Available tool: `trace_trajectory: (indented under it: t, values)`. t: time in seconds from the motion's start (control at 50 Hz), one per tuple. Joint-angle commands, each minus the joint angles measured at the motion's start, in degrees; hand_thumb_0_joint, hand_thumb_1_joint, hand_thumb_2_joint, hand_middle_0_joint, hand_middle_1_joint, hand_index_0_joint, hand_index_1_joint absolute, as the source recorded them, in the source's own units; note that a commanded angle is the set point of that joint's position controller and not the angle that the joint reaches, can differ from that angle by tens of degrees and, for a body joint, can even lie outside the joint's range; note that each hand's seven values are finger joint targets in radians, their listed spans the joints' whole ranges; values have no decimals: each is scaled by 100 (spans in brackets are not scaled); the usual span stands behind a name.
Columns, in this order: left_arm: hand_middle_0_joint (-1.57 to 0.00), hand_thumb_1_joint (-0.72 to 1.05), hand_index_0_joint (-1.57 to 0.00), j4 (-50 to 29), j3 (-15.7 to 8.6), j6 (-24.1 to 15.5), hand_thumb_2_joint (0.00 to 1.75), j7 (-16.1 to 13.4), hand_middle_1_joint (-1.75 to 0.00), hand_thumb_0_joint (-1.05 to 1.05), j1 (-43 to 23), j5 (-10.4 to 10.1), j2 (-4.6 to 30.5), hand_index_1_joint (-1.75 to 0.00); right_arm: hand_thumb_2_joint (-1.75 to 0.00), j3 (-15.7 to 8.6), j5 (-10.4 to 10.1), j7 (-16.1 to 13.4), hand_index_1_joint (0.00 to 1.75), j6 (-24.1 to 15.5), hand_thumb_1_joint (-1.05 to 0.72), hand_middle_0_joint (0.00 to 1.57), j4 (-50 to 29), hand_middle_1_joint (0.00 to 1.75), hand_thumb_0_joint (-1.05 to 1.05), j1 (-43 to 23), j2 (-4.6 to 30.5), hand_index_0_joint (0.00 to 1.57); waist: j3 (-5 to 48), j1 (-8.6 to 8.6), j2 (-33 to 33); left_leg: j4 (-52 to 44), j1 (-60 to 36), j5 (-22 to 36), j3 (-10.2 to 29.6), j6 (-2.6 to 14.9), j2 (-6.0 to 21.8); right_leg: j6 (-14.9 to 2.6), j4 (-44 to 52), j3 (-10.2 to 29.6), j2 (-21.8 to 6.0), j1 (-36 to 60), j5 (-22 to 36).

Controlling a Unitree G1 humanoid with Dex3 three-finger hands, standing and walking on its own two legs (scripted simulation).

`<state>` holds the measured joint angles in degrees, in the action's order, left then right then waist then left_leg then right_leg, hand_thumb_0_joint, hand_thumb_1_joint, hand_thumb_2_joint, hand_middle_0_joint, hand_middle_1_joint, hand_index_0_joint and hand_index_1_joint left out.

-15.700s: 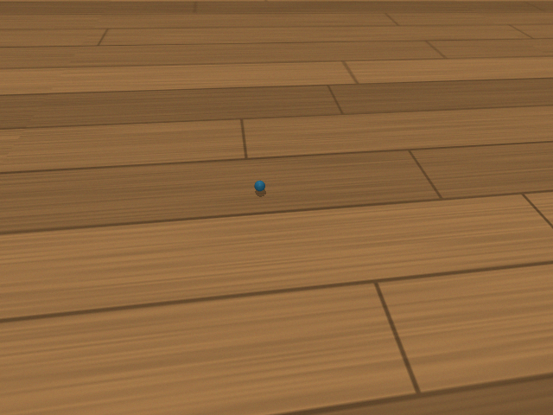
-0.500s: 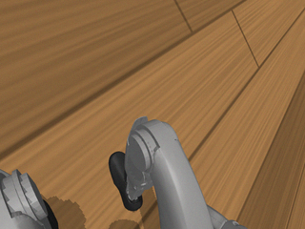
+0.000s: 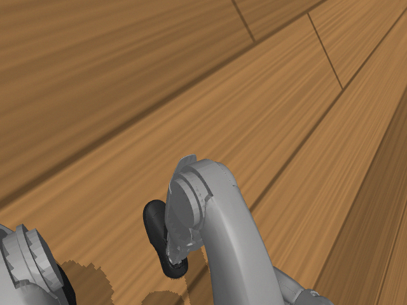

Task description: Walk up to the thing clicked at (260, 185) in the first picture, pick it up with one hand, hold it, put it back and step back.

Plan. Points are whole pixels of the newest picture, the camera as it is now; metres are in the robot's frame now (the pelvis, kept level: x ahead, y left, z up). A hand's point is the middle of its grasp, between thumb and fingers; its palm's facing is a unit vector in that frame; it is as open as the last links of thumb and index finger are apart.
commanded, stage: close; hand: left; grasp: from above
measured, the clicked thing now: out of the picture +0.44 +0.34 -0.27
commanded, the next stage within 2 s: settle in 0.88 s
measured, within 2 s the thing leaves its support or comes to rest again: leaves its support in 1.30 s
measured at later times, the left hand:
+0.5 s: hand out of the picture +0.43 +0.33 -0.26, palm faces -0.44 -0.17 -0.88, open 9.5 cm
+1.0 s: hand out of the picture +0.44 +0.33 -0.25, palm faces -0.43 -0.17 -0.89, open 7.2 cm
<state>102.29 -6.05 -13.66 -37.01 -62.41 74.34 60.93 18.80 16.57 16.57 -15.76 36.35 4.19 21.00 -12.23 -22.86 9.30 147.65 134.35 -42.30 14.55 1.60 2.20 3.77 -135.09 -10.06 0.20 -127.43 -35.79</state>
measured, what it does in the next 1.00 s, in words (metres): stands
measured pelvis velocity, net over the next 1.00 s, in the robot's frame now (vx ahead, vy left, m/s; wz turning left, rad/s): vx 0.00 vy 0.00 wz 0.00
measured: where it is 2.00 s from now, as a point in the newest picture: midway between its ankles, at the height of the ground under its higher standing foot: (123, 283)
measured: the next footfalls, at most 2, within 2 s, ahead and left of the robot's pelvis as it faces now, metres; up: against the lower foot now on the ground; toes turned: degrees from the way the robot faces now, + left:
none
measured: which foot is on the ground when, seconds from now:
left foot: down 0.00-1.00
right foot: down 0.00-1.00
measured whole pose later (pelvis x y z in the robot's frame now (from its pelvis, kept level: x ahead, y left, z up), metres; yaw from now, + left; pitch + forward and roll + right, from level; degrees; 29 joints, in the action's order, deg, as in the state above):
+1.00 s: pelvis +0.00 +0.00 +0.01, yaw +0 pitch +27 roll -16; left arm 100.2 -4.8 -12.7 -36.2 -61.9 72.1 59.4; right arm 18.7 16.2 16.2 -14.5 34.8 5.5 20.8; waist -11.6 -22.5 8.6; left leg 146.5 133.9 -41.9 14.6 1.4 2.1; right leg 3.6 -134.0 -10.2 0.2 -127.0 -35.6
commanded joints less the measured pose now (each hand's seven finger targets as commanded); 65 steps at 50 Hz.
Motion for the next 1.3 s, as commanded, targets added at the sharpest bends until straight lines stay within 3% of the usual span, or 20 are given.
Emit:
trace_trajectory:
  t: [0.0,0.08,0.22,0.38,0.44,0.5,0.56,0.64,0.72,0.8,0.84,0.9,0.92,0.96,1.02,1.06,1.12,1.22,1.26,1.28]
  values:
    - [-36,-8,-40,-460,28,-24,62,-146,-83,0,-1168,-82,940,-79,-90,-559,-12,-19,30,21,-90,20,121,30,0,1088,1928,20,3663,-383,-3150,-1654,-2750,1436,-395,-182,93,-394,954,-627,323,2049,1455]
    - [-43,0,-46,-391,0,-8,61,-156,-80,0,-1102,-123,1051,-76,-90,-554,-25,-40,30,46,-90,20,101,30,0,1118,1946,20,3660,-339,-3070,-1680,-2729,1451,-446,-171,82,-399,1051,-596,354,2189,1458]
    - [-50,10,-54,-353,234,33,56,10,-76,0,-1039,-218,770,-72,-90,-525,-70,-24,30,23,-90,20,11,30,0,1080,1895,20,3479,-401,-2957,-1671,-2705,1341,-415,-168,81,-385,1027,-607,318,2087,1388]
    - [-56,18,-60,-596,54,-35,53,-27,-73,0,-987,-205,887,-68,-90,-568,-87,-63,30,111,-90,20,27,30,0,1217,1896,20,3803,-205,-3250,-1823,-2861,1488,-398,-213,76,-440,1019,-611,345,2188,1453]
    - [-59,23,-64,-415,236,-42,51,-8,-71,0,-1005,-213,711,-67,-90,-541,-95,-35,30,74,-90,20,-27,30,0,1175,1927,20,3336,-404,-2912,-1731,-2566,1260,-406,-159,67,-396,1073,-637,346,1988,1297]
    - [-64,30,-69,-432,136,-63,45,-65,-67,0,-1009,-127,894,-62,-90,-553,-82,-77,30,90,-90,20,-4,30,0,1078,1929,20,3429,-272,-3110,-1839,-2687,1210,-376,-201,79,-427,1045,-630,334,1929,1201]
    - [-66,33,-71,-258,213,-31,45,-66,-68,0,-930,-146,749,-63,-90,-511,-36,-68,30,78,-90,20,-65,30,0,1136,1929,20,3313,-418,-2841,-1768,-2594,1151,-403,-167,68,-391,1103,-625,334,2022,1220]
    - [-71,41,-77,-321,245,18,39,-28,-64,0,-1010,-168,788,-58,-90,-512,-45,-61,30,17,-90,20,-64,30,0,1114,1943,20,3242,-405,-2868,-1815,-2648,1049,-360,-180,79,-381,1068,-620,285,1892,1117]
    - [-76,45,-81,-506,71,72,37,-60,-60,0,-980,-204,904,-54,-90,-573,-89,-92,30,86,-90,20,-33,30,0,1140,1925,20,3730,-186,-3186,-1894,-2862,1317,-340,-225,85,-427,1009,-602,301,2062,1313]
    - [-77,47,-82,-411,193,112,33,6,-57,0,-1021,-241,746,-51,-90,-574,-83,-50,30,92,-90,20,-55,30,0,1196,1921,20,3541,-357,-3050,-1811,-2755,1395,-382,-200,74,-419,1023,-616,328,2030,1388]
    - [-81,51,-86,-479,49,106,37,-3,-58,0,-863,-230,873,-53,-90,-591,-102,-66,30,118,-90,20,-40,30,0,1208,1933,20,3657,-182,-3155,-1837,-2762,1486,-389,-209,60,-433,1018,-607,323,2076,1415]
    - [-86,57,-91,-265,174,95,39,56,-57,0,-742,-244,719,-52,-90,-571,-83,-64,30,131,-90,20,-70,30,0,1214,1895,20,3416,-290,-2845,-1768,-2530,1294,-478,-150,38,-414,1107,-566,351,2126,1323]
    - [-86,59,-91,-640,56,50,37,55,-58,0,-944,-263,861,-52,-90,-580,-96,-69,30,145,-90,20,-51,30,0,1252,1898,20,3714,-189,-3053,-1821,-2681,1453,-454,-175,38,-425,1083,-575,335,2171,1391]
    - [-90,62,-94,-252,84,87,37,81,-55,0,-630,-249,782,-51,-90,-589,-76,-82,30,159,-90,20,-64,30,0,1160,1863,20,3524,-195,-2879,-1830,-2607,1280,-461,-167,44,-426,1092,-570,344,2124,1269]
    - [-92,60,-98,-617,114,31,40,118,-59,0,-975,-250,824,-53,-90,-583,-93,-83,30,161,-91,20,-77,30,0,1194,1878,20,3581,-258,-3038,-1826,-2685,1296,-438,-173,44,-420,1054,-586,313,2026,1275]
    - [-94,60,-99,-753,-8,73,41,138,-57,0,-920,-246,942,-52,-91,-635,-135,-113,30,190,-92,20,-44,30,0,1199,1844,20,3853,-92,-3103,-1817,-2774,1393,-454,-184,36,-436,1023,-556,307,2088,1340]
    - [-96,62,-101,-873,-16,108,41,221,-55,0,-923,-213,848,-50,-90,-682,-112,-92,30,235,-91,20,-4,30,0,1292,1788,20,4057,-125,-3291,-1808,-2992,1577,-480,-200,46,-451,978,-542,309,2092,1479]
    - [-99,65,-103,-1542,-326,59,41,220,-50,0,-1104,-139,1131,-47,-90,-810,-166,-108,30,294,-91,20,92,30,0,1348,1742,20,4272,-1,-3498,-1788,-2953,1589,-615,-184,8,-486,1000,-459,316,2119,1474]
    - [-99,66,-103,-1784,-495,46,41,237,-51,0,-963,-95,1118,-47,-90,-913,-180,-100,30,311,-91,20,126,30,0,1370,1738,20,4402,88,-3667,-1816,-3169,1705,-595,-222,-3,-514,936,-481,271,1916,1484]
    - [-100,66,-103,-1716,-404,51,41,280,-49,0,-946,-87,932,-46,-90,-961,-213,-81,30,308,-91,20,125,30,0,1338,1707,20,4214,27,-3631,-1817,-3066,1545,-596,-235,1,-531,903,-473,256,1734,1349]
